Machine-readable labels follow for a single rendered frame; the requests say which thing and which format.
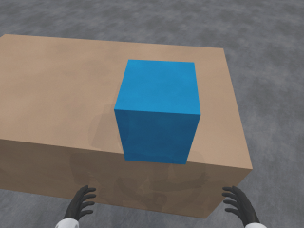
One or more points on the robot right hand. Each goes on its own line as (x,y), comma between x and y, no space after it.
(245,211)

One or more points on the pedestal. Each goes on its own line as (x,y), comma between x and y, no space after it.
(59,133)

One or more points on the robot left hand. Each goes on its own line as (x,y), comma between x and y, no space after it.
(74,210)

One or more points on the robot left forearm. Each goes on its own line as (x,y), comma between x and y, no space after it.
(68,223)

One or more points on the carton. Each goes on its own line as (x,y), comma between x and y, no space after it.
(158,110)

